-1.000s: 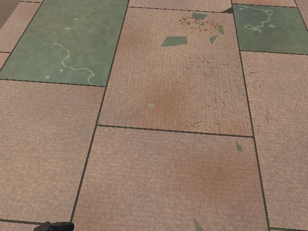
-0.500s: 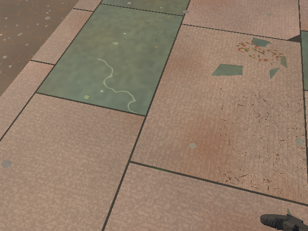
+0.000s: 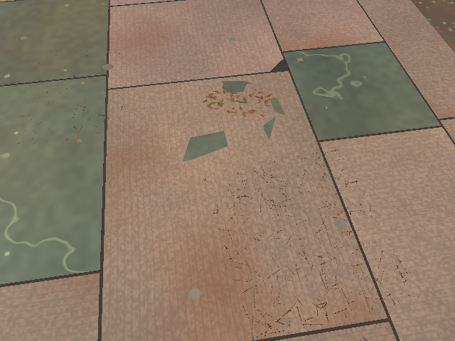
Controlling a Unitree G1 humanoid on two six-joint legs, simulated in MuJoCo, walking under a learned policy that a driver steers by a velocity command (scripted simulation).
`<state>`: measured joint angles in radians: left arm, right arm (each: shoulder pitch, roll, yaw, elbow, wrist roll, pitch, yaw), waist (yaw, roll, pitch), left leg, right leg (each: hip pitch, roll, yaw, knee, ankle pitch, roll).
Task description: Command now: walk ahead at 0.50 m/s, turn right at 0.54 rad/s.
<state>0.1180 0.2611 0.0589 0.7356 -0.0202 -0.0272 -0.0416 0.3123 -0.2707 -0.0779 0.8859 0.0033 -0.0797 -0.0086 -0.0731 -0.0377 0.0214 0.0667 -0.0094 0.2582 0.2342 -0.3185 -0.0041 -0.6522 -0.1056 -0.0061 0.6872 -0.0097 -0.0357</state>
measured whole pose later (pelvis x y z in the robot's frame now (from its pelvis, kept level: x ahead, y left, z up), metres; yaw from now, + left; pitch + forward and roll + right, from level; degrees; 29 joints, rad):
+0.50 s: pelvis +0.27 -0.04 +0.00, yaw -10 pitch +1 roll -2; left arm 0.26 0.26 0.06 0.76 0.01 -0.05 0.01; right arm 0.10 -0.27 -0.04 0.77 0.00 -0.09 0.03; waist 0.05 0.05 0.03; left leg -0.59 0.05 -0.02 0.57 0.08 0.00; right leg -0.07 0.10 0.03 0.34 -0.29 -0.07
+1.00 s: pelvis +0.37 -0.07 -0.01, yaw +6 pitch +2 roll +0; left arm 0.19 0.28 0.07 0.72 0.01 -0.01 0.03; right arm 0.17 -0.31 -0.08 0.66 0.02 0.05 -0.03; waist -0.02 0.04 0.02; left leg -0.45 -0.13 -0.20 0.56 -0.21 0.02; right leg -0.34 0.03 0.07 0.53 -0.23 0.01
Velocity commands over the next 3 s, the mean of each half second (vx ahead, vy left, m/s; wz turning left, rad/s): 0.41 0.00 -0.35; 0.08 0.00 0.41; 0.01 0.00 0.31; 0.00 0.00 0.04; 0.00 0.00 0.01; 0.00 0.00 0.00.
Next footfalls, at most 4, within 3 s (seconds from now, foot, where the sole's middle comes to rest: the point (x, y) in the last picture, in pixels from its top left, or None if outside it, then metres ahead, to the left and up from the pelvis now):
0.10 right None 0.22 -0.12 -0.77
0.56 left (215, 337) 0.49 0.04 -0.77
0.98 right None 0.45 -0.18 -0.77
1.36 left None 0.38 0.07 -0.77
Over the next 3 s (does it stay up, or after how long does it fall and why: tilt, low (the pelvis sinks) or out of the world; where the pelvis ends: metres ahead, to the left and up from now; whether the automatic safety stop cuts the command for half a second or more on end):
stays up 0.38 -0.05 0.00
